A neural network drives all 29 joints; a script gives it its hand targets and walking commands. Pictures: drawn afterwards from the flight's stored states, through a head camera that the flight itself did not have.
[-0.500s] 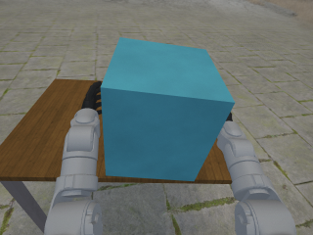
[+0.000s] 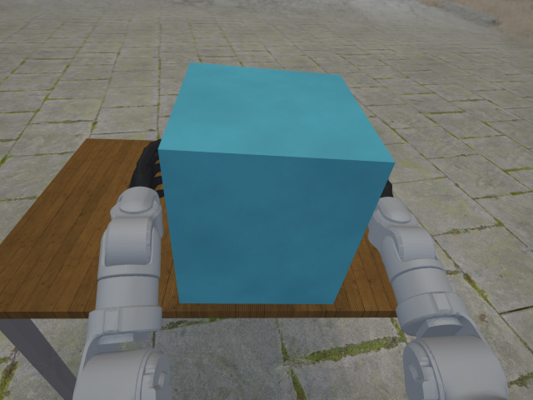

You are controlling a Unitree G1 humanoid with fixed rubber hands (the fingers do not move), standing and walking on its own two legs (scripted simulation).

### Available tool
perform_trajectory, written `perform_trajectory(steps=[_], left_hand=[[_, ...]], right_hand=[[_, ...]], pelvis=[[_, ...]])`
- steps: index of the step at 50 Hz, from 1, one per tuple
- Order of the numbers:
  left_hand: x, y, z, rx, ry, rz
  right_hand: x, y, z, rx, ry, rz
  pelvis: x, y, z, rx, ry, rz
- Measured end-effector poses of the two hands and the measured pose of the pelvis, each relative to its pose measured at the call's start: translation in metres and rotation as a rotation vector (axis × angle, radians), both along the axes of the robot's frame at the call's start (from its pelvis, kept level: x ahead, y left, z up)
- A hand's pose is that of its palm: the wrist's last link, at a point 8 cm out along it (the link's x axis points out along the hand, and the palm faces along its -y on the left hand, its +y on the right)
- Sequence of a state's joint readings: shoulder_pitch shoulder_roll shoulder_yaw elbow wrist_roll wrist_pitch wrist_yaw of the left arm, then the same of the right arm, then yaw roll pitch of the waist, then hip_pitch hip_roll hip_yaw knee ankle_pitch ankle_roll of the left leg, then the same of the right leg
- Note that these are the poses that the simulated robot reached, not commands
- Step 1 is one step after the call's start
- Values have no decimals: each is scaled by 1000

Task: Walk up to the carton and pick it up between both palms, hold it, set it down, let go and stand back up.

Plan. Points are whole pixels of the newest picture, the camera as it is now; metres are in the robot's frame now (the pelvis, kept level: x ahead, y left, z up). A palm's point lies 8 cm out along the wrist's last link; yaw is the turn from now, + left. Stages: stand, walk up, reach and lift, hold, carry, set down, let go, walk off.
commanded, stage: reach and lift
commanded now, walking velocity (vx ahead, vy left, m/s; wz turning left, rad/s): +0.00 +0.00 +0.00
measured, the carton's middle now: (262, 185) +0.42 -0.01 +0.15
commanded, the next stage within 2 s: hold in 0.62 s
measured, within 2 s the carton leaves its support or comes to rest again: neither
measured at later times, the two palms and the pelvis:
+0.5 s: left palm (133, 183) +0.35 +0.18 +0.21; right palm (378, 193) +0.35 -0.17 +0.19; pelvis -0.01 +0.00 +0.00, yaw +0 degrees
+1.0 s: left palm (136, 169) +0.36 +0.17 +0.23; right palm (382, 176) +0.36 -0.18 +0.21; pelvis +0.00 +0.00 +0.00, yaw +0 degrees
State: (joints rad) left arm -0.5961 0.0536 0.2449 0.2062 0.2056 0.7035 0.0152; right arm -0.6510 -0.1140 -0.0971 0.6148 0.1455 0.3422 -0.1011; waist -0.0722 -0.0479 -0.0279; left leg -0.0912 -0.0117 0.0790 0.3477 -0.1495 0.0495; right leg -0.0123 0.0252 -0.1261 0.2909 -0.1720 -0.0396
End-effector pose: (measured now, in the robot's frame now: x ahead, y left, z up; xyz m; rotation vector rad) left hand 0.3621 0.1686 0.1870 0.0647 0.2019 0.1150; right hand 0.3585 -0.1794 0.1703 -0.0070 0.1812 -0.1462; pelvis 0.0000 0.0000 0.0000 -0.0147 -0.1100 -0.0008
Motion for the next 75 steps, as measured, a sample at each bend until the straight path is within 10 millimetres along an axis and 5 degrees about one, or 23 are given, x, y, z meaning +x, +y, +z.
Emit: perform_trajectory(steps=[28, 50, 62, 75], left_hand=[[-17, 7, 28, -6, -29, 16], [-3, 4, 41, -13, -35, 17], [-15, 3, 35, -23, -28, 9], [-27, 7, 47, -18, -48, 9]], right_hand=[[-11, 7, 21, 46, -32, 4], [3, 4, 43, 29, -41, 8], [-11, 3, 36, 33, -35, -2], [-23, 6, 48, 56, -57, -7]], pelvis=[[-11, -4, -1, 5, -13, -1], [1, -2, 0, 3, 0, -8], [8, 1, -1, -1, -24, -15], [-7, 2, -1, -1, -27, -18]])
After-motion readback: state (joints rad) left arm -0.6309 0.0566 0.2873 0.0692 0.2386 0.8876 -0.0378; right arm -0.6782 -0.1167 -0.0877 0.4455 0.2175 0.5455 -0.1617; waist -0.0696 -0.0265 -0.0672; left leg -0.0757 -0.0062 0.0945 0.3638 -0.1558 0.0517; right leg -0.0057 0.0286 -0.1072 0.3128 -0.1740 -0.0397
